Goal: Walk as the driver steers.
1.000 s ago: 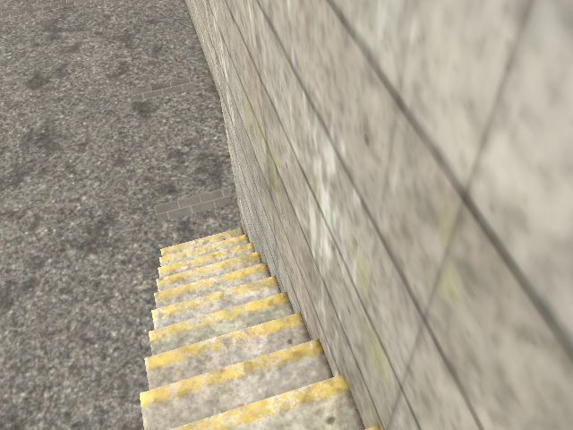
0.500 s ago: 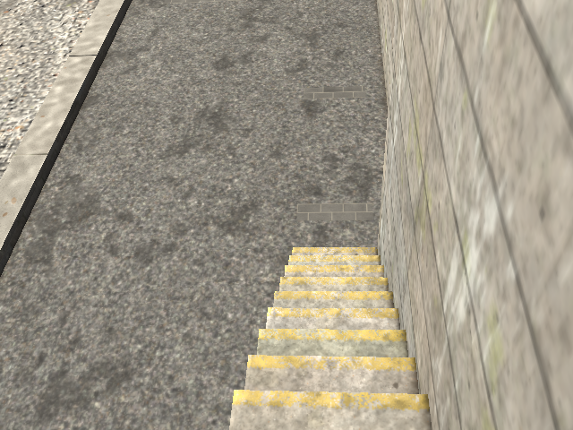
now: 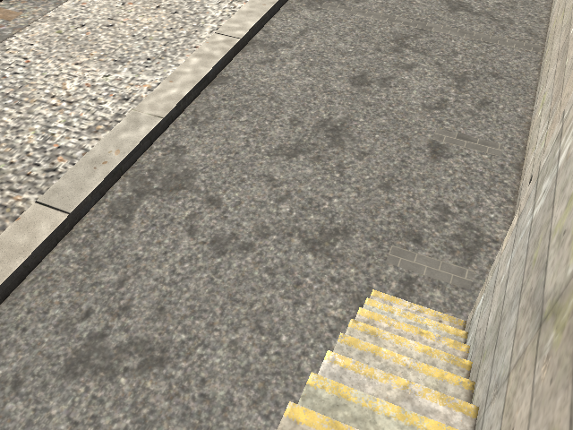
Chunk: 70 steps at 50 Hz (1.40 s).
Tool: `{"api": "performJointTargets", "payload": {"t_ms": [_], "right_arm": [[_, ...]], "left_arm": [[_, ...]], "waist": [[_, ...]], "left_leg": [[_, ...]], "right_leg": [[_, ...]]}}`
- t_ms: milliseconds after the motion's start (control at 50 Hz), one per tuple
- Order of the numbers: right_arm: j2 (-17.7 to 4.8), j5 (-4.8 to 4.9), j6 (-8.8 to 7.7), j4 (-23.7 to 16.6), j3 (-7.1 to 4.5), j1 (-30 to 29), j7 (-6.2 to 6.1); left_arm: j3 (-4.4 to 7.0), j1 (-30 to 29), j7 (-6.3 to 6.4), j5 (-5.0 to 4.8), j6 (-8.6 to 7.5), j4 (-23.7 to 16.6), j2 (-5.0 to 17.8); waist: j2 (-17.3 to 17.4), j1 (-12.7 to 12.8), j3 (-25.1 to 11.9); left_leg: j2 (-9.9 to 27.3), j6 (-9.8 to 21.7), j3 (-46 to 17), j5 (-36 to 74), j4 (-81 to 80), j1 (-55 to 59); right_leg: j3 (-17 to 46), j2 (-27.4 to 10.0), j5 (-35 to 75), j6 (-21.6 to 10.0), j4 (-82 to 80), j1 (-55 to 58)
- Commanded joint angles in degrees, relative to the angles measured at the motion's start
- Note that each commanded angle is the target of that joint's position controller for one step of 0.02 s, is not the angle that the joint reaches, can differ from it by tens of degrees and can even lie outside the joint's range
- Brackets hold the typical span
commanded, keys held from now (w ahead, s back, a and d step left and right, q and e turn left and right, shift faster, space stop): w+e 0.70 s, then e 0.30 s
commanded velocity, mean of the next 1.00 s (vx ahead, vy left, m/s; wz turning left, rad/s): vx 0.43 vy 0.00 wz -0.38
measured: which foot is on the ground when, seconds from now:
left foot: up 0.00-0.06, down 0.08-0.32, up 0.34-0.42, down 0.44-0.66, up 0.68-0.94, down 0.96-1.00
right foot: down 0.00-0.10, up 0.12-0.18, down 0.20-0.36, up 0.38-0.70, down 0.72-0.82, up 0.84-1.00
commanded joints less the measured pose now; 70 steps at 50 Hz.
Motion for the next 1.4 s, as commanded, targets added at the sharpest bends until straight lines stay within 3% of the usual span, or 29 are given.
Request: {"api": "performJointTargets", "payload": {"t_ms": [20, 40, 60, 100, 140, 160, 180, 200, 220, 240, 260, 280, 360, 440, 500, 560, 620, 660, 760, 800, 860, 960, 1000, 1140, 1200, 1220, 1280, 1340, 1400], "right_arm": [[4.07, -12.94, 0.0, -1.18, 0.84, 10.67, 0.29], [2.26, -11.64, -0.45, -3.42, 0.56, 11.04, 0.88], [-0.9, 9.3, -0.74, 4.3, -6.36, 14.34, -1.24], [-6.95, 7.47, -3.65, 3.98, -7.9, 28.6, -0.58], [-15.85, -7.63, -3.02, -4.59, -4.38, 8.64, -1.31], [-9.94, -4.31, -3.07, -5.18, -4.49, -3.16, -3.4], [-4.91, 6.55, -3.66, -5.22, -7.11, -12.26, -1.53], [4.74, -4.37, -5.79, -7.41, 0.86, -10.89, -4.03], [4.53, -3.47, -7.07, -8.0, 1.31, -14.8, -5.99], [-3.6, -6.92, -7.71, -14.28, -0.89, -33.53, -6.62], [-1.35, 10.09, -6.45, -5.45, -6.75, -21.14, -0.67], [-1.02, -10.26, -8.51, -11.24, -1.38, -19.63, -4.41], [-0.61, -8.36, -11.24, -3.64, -2.07, -10.58, -5.55], [0.21, -6.43, -8.65, 18.16, -3.03, 49.55, -4.79], [-1.78, -5.41, -8.47, 5.05, -0.92, 17.69, -6.99], [9.13, -5.02, -6.02, 5.81, 4.78, 13.28, -10.15], [-3.63, -10.65, -7.41, 0.35, 3.53, -5.25, -5.47], [-12.24, -4.08, -10.24, -2.51, 0.51, -15.29, -3.42], [-2.9, -5.77, -6.69, -10.23, 1.4, -7.62, -0.08], [-7.07, -3.01, -6.66, -10.36, -0.87, -9.71, -3.11], [-3.59, -2.82, -8.22, -3.02, -1.0, 11.56, -7.14], [-7.35, 0.21, -1.22, -0.3, -3.64, 32.13, -9.84], [-18.39, -2.51, -1.63, -11.53, -2.96, 0.5, -7.06], [-14.0, -0.31, -2.5, -33.15, -2.34, -15.84, -1.11], [-7.51, -1.58, 1.02, -32.1, -3.35, -1.76, 2.73], [-3.14, -3.54, -2.38, -36.8, -0.99, 1.73, 6.26], [-8.6, 0.27, 0.79, -21.77, -1.43, 8.22, 4.73], [-1.3, 3.65, 4.11, -26.16, 2.77, 7.72, 7.09], [-1.63, 7.86, 3.15, -28.15, 2.04, -0.09, 3.21]], "left_arm": [[-5.47, -19.79, 0.1, 12.28, -4.27, -9.87, -10.17], [-3.89, -16.93, -0.05, 11.1, -5.24, -9.53, -2.8], [0.41, -15.22, 2.36, -16.06, -1.16, -4.63, 1.46], [1.95, -16.15, 2.53, -16.79, 2.2, -7.28, 9.46], [-3.92, -18.82, -0.34, 11.74, -1.83, -13.02, -0.66], [-2.42, -5.96, 0.83, 11.01, -3.26, -6.62, 0.15], [0.49, 5.33, 0.13, -11.8, 0.64, -1.7, -1.91], [-2.78, 5.28, 1.21, 11.84, -2.4, -3.67, 0.37], [-1.63, 17.39, 2.4, 13.5, -3.97, 1.94, -2.66], [-1.77, 6.05, 0.62, 9.55, -5.43, -6.9, 1.54], [0.54, 3.51, 4.35, -16.01, -4.48, -0.78, -2.77], [3.3, -7.95, 1.95, 7.96, -7.26, -11.5, 17.61], [4.95, -4.62, 6.63, 4.26, -7.48, -13.51, 8.8], [1.89, -34.29, -2.94, 6.05, -2.42, -19.6, 3.82], [-2.38, -16.22, -7.66, 9.48, -3.99, -15.28, -7.3], [-1.88, -14.49, -8.55, 11.84, -1.73, -8.24, -1.06], [-0.85, 16.2, -9.3, 12.14, -3.31, 5.02, 1.78], [2.53, 36.56, -6.36, 17.33, -2.5, 11.36, 12.55], [0.27, 5.53, -2.76, 7.72, -4.02, -3.3, 11.74], [-5.58, -9.88, -3.44, 5.95, -4.49, -12.89, -4.19], [-5.6, -1.14, 1.79, 5.83, -6.34, -9.6, -5.06], [-1.26, -12.2, 4.07, 10.95, -3.07, -16.17, 2.63], [-4.31, -12.61, -1.56, 20.83, 6.17, -20.32, -7.1], [-0.9, 9.11, -4.98, 9.3, 2.85, -10.98, 3.75], [3.6, 10.2, -5.21, 7.25, 1.28, -14.45, 24.65], [6.4, 3.4, -2.15, 2.32, 0.0, -21.45, 31.56], [0.91, -3.49, -0.04, -2.88, 1.08, -25.57, 17.81], [-3.07, -41.2, 0.53, -4.17, 0.3, -35.7, 21.45], [-1.49, -7.11, 1.42, -1.25, 2.56, -28.0, 18.39]], "waist": [[-8.17, -15.56, 13.34], [-10.51, -16.7, 8.53], [8.76, -11.87, 7.72], [8.98, -21.38, -9.39], [1.95, -9.35, 21.28], [-7.44, -3.9, 10.18], [26.23, 3.25, 5.96], [-7.66, -0.26, 7.87], [-20.57, 7.39, 15.28], [-17.92, 10.69, 16.35], [12.4, 7.05, 17.68], [-16.6, 2.65, 10.12], [-2.27, 3.81, 11.71], [6.99, -25.58, 0.32], [-2.63, -7.95, -16.17], [4.35, -8.02, 5.18], [-1.22, 10.43, -0.62], [-15.33, 18.73, 5.37], [-9.23, -1.12, 6.39], [-5.85, -5.75, 16.04], [-0.86, -8.66, 0.8], [-6.88, -18.84, 6.94], [33.09, -8.1, 22.15], [-12.18, 6.54, 7.94], [-23.63, -1.29, -16.63], [-33.04, -2.09, -23.11], [-16.28, -9.58, -4.42], [-16.33, -22.72, -9.22], [-21.58, -3.34, -2.07]], "left_leg": [[10.21, -1.86, 0.13, 37.56, -20.0, 31.37], [6.74, -4.36, 6.99, 28.51, -9.34, 37.98], [1.3, -3.81, 6.35, 38.02, -27.91, 42.07], [13.62, 4.22, -11.29, 13.84, -60.77, 63.09], [25.15, 13.43, -48.55, -39.86, -76.24, 23.0], [20.68, 9.38, -20.04, -6.84, -73.56, 14.45], [11.16, 4.56, -9.91, -3.12, -73.53, 17.81], [23.34, 2.87, -20.27, -5.27, -64.29, 3.88], [18.95, 4.06, -9.62, -9.32, -49.15, 3.02], [3.87, 0.66, 12.65, 15.24, -52.7, 7.16], [-5.73, -2.22, 17.02, 15.1, -42.4, 26.53], [-1.93, -0.25, 15.66, 19.57, -50.17, 25.11], [0.18, -3.72, 13.28, 19.46, -61.64, 11.37], [12.94, -4.2, -1.14, 29.8, -78.98, 88.86], [23.88, 4.57, -8.22, 47.74, -56.5, 95.54], [22.01, 0.87, -4.43, 23.89, -54.67, 44.18], [2.55, -4.52, 19.21, -9.68, -38.25, -17.09], [3.09, -11.73, 18.81, -18.53, -5.67, -6.87], [-1.23, -1.07, 4.83, -17.49, 20.3, -18.25], [6.12, -8.08, -12.34, 4.6, -10.95, -16.57], [6.34, -9.74, 2.77, 19.84, -32.37, 27.12], [0.64, -8.4, 10.08, -19.64, -10.45, 39.3], [27.27, 15.66, -31.11, -59.53, -63.65, -21.15], [7.7, -12.79, 8.9, -60.98, 2.81, -18.93], [1.69, -12.39, 4.55, -26.18, 39.74, -24.99], [3.8, -10.87, -5.94, -17.08, 30.96, -32.75], [5.07, -9.04, 11.31, -37.64, -5.38, 1.91], [0.35, -19.26, 11.64, -26.19, 6.43, 14.57], [-9.93, -6.61, 10.09, -71.18, -15.53, -17.32]], "right_leg": [[14.18, -13.02, 4.24, -17.08, -12.27, -55.17], [16.96, -14.34, 7.33, -19.71, -12.18, -58.59], [15.52, -3.58, 10.53, -10.79, 5.11, -46.11], [-1.92, 8.74, 19.02, -1.63, 50.25, -48.44], [8.75, -2.54, 3.34, -4.81, 33.26, -59.7], [-2.75, -2.76, -0.21, -4.36, 23.12, -32.8], [1.13, 2.05, -4.51, -3.4, 23.63, -27.42], [14.36, -12.81, 22.57, -6.99, 15.97, -25.38], [13.06, -11.76, 19.16, -4.58, -7.31, -23.59], [11.49, -6.17, -6.22, -5.12, -17.33, -27.76], [14.44, 8.94, -8.68, -2.44, -8.68, -40.62], [-2.28, -0.64, -16.03, -1.39, -6.33, -29.0], [-4.31, 5.98, -17.89, 3.24, 5.97, -0.51], [11.98, 6.47, -1.25, -2.59, 47.21, -53.42], [13.55, -1.03, 17.84, -4.21, 22.09, -65.08], [8.46, -14.49, 52.63, -6.53, -3.95, -46.15], [-5.6, -3.21, 77.38, -3.41, 8.54, 39.13], [-1.25, -5.66, 62.59, -3.51, -7.34, 36.98], [36.02, -9.9, -2.25, -11.94, -41.22, 18.16], [60.74, -18.03, -22.65, -22.71, -32.51, -15.62], [9.85, -5.1, 15.42, -6.14, -15.59, -32.67], [-6.4, -3.99, 49.56, 4.09, -21.35, -55.55], [-3.75, -3.59, 50.04, 3.0, 26.94, -41.16], [9.1, -17.69, 85.97, -4.52, -31.98, 21.68], [15.24, -15.11, 96.44, -3.51, -7.42, 54.7], [57.45, -28.87, 27.98, -13.34, -30.57, 45.25], [8.71, -12.55, 5.48, -0.29, -29.55, -2.04], [34.68, -23.69, -31.52, -2.65, -50.98, -29.99], [7.28, -19.12, -14.22, 7.1, -40.09, 2.96]]}}
Velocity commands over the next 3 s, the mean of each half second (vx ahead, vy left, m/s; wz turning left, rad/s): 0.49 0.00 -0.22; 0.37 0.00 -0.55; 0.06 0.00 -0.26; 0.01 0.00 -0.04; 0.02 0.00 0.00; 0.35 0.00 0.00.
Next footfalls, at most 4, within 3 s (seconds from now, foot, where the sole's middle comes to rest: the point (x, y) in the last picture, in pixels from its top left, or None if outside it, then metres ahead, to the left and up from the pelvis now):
0.08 left None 0.21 0.14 -0.76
0.20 right None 0.10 -0.10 -0.72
0.44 left None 0.24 0.07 -0.91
0.72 right None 0.56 -0.24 -1.18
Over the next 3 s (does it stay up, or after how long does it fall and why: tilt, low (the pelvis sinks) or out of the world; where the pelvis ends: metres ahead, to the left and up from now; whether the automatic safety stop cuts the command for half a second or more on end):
stays up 0.84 -0.33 -0.97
